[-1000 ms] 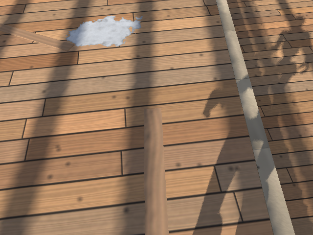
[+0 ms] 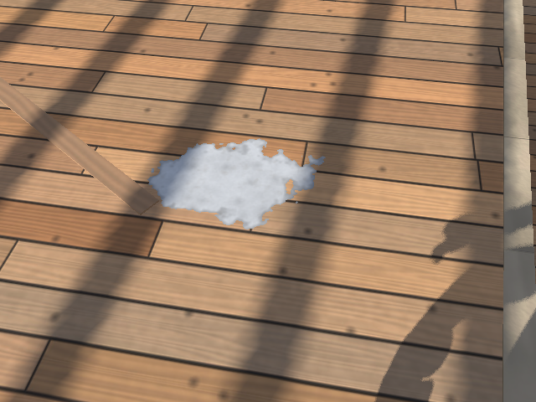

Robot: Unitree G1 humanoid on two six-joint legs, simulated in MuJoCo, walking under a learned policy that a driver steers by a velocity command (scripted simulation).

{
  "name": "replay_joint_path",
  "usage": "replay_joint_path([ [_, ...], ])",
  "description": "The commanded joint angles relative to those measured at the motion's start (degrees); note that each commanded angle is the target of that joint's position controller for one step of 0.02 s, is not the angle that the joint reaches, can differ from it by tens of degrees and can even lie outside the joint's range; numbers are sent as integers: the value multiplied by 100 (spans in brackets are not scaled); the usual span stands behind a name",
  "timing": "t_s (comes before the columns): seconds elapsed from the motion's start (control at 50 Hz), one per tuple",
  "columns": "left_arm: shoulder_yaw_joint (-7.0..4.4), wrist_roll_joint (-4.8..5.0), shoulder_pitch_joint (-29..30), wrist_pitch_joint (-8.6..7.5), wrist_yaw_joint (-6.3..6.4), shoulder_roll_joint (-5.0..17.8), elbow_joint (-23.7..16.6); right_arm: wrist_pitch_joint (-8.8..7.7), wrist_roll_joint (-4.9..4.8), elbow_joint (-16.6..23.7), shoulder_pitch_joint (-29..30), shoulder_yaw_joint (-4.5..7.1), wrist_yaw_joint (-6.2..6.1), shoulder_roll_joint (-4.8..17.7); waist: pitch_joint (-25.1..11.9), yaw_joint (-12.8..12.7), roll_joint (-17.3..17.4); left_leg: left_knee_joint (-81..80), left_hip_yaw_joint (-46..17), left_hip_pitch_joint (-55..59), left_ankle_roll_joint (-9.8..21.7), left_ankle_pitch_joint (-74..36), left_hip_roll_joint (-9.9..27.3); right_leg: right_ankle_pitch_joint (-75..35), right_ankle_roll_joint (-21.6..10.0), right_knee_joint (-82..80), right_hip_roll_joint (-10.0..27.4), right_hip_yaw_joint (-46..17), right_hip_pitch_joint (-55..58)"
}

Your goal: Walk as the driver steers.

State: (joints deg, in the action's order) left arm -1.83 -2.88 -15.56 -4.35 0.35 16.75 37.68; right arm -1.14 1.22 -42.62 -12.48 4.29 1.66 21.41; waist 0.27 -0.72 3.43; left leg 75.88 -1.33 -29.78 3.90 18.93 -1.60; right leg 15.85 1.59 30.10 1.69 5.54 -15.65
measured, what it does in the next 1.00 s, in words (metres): walks ahead, turning right: left foot, then right foot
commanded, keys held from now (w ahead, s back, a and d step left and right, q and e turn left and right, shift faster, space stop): q+shift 0.08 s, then e+shift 0.34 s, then w+e+shift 0.38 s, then w+q+shift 0.20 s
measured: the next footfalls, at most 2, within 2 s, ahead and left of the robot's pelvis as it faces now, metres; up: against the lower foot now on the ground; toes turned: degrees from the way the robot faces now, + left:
left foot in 0.22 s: +0.36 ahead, +0.12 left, +0.00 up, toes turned +9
right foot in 0.74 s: +0.36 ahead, -0.13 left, +0.00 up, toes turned -20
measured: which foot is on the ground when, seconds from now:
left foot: up 0.00-0.20, down 0.22-0.72, up 0.74-1.00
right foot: down 0.00-0.20, up 0.22-0.72, down 0.74-1.00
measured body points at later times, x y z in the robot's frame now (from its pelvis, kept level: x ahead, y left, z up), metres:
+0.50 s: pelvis +0.26 +0.02 +0.01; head +0.30 +0.02 +0.45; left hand +0.40 +0.30 -0.10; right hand +0.41 -0.25 -0.10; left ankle +0.32 +0.11 -0.73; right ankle +0.29 -0.13 -0.65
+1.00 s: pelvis +0.50 -0.10 +0.00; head +0.51 -0.12 +0.45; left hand +0.57 +0.16 -0.12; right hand +0.60 -0.39 -0.10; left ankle +0.69 -0.02 -0.66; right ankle +0.32 -0.12 -0.73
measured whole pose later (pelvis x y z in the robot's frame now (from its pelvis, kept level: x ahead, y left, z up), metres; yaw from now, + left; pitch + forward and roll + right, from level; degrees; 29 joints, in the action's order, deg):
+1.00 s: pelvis +0.50 -0.10 +0.00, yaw -18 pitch +2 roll +0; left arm -1.3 -1.5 -28.5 -3.7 -1.3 14.4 45.6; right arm 0.1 1.1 -40.2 -6.9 1.1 4.0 16.7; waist -0.6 -2.8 2.8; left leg 57.1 2.1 -44.5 1.3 4.8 3.8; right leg 21.1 -3.8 11.8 -3.7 1.9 7.6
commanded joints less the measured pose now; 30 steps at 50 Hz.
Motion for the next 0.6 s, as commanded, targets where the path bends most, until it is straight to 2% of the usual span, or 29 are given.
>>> replay_joint_path([
  [0.02,-57,163,-658,-137,-78,269,47,113,76,791,446,-131,141,-297,166,-13,-970,-118,-145,-1622,-207,-110,555,-4370,-716,-1138,1662,-954,1111],
  [0.04,-165,438,663,-140,75,395,-333,134,-491,938,229,-130,90,-285,316,318,-1443,-774,-288,-1555,-379,-209,746,-3563,-701,-1432,1414,-574,846],
  [0.06,-197,440,1017,-136,157,534,-417,115,-475,1010,477,-196,116,-267,362,311,-1357,-1438,-110,-1183,-457,-675,814,-3180,-657,-1602,1368,-260,445],
  [0.08,-244,397,1039,-129,220,665,-360,65,-301,1051,633,-202,167,-269,307,282,-1041,-2263,112,-573,-475,-1325,756,-3159,-592,-1564,1215,103,163],
  [0.1,-294,364,793,-135,252,804,-271,-5,-150,1007,664,-227,237,-339,135,198,-706,-2988,328,215,-454,-1898,515,-3377,-556,-1415,1013,320,-58],
  [0.12,-352,366,483,-165,263,1005,-185,-56,-83,934,613,-214,281,-320,-72,151,-597,-3398,528,806,-407,-2170,178,-3564,-540,-1260,917,364,-9],
  [0.14,-405,404,268,-202,229,1195,-101,-104,-73,918,512,-202,314,-291,-235,189,-673,-3591,546,1276,-286,-2218,-15,-4034,-562,-1035,990,286,115],
  [0.16,-430,490,188,-211,187,1309,-45,-131,-67,894,349,-146,310,-148,-383,333,-785,-3800,528,1623,-122,-2058,-181,-4552,-575,-719,1061,228,302],
  [0.18,-428,556,151,-202,148,1359,-16,-143,-22,793,-98,-43,271,59,-560,653,-725,-4232,451,2181,106,-2266,-261,-4728,-527,-177,1077,220,435],
  [0.2,-359,587,73,-195,96,1212,41,-137,34,674,-479,51,164,254,-744,938,-608,-4762,320,3007,304,-3012,-227,-4399,-392,658,933,266,227],
  [0.22,-187,427,-64,-167,65,790,-47,-88,147,623,-769,161,-12,768,-1089,977,221,-4533,-452,4255,548,-5757,628,-1228,-93,2530,473,242,-743],
  [0.24,66,482,-1267,-96,-27,182,142,-123,489,861,-626,10,-157,834,-2572,471,1072,-3869,-2793,5632,1909,-8539,2984,2826,200,5021,-245,-1006,-1767],
  [0.26,-108,586,-1127,-22,-35,971,342,-87,325,917,-627,-5,-97,544,-3315,852,330,-4091,-2514,5143,2045,-7933,2731,2539,239,5319,-192,-1926,-1373],
  [0.28,-207,680,-817,47,-27,1133,234,-82,134,828,-291,18,-53,582,-2395,643,267,-4476,-1971,4383,1869,-6452,2502,2296,292,5110,-61,-1650,-1846],
  [0.3,-195,586,-383,118,60,1028,157,-110,-24,785,130,-39,-49,382,-1638,442,-220,-4814,-1647,3543,1529,-5409,2198,1916,343,4670,203,-1349,-1980],
  [0.32,-214,506,-292,239,142,945,179,-130,-59,747,430,-128,-72,96,-1180,246,-159,-5026,-1341,2843,1358,-4835,2016,1649,418,4501,340,-1190,-1895],
  [0.34,-257,495,-463,393,163,942,201,-132,-6,730,662,-136,-88,62,-959,12,46,-5326,-966,2057,1260,-4490,1899,1447,498,4520,393,-1081,-1424],
  [0.38,-299,481,-605,574,221,760,161,-146,97,715,888,-80,-192,84,-810,-141,258,-5729,-477,1367,1256,-3977,1873,1193,605,4652,343,-827,-1181],
  [0.42,-293,444,-397,636,245,574,3,-147,83,655,984,-49,-308,57,-686,-151,196,-5883,-114,1318,1202,-3565,1885,870,602,4252,442,-789,-1441],
  [0.46,-252,443,-101,634,153,402,-145,-142,5,540,783,8,-394,77,-793,-22,151,-6251,-29,1492,1095,-1146,1896,258,441,3638,686,-748,-1601],
  [0.48,-249,436,45,623,85,391,-222,-149,-51,501,736,56,-426,173,-784,23,279,-6444,-82,1541,1032,-181,1938,103,345,3379,722,-684,-1632],
  [0.52,-277,433,296,596,5,473,-299,-202,-90,450,637,138,-431,355,-634,83,300,-6721,-156,1654,928,749,2099,8,141,2902,733,-618,-1695],
  [0.6,-306,459,530,543,-122,472,-295,-250,-174,356,511,285,-342,599,-318,71,74,-6890,133,2128,682,1320,2268,249,-232,1915,673,-351,-1640],
])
